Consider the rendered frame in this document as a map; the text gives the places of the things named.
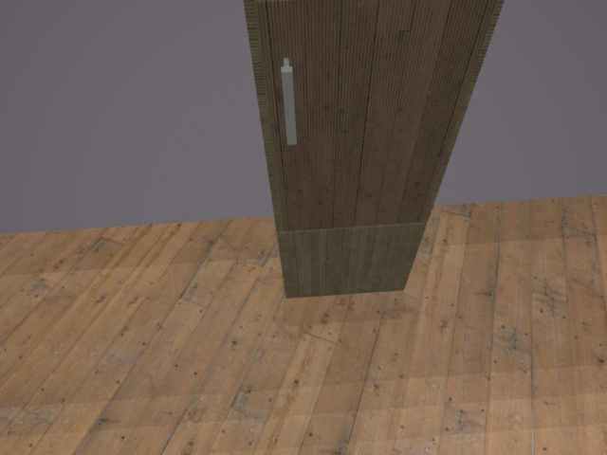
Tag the handle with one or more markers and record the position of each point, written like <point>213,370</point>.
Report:
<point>289,105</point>

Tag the cupboard door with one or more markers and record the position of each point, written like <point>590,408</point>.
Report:
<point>379,86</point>

